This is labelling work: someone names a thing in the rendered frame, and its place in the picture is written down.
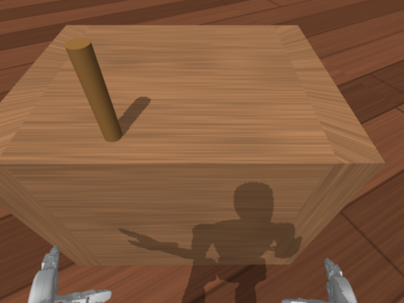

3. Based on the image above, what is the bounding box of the left robot hand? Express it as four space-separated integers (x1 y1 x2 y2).
28 246 112 303

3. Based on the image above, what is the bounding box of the can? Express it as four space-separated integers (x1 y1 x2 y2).
64 38 122 142

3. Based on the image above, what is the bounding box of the right robot hand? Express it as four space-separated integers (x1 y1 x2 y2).
282 258 357 303

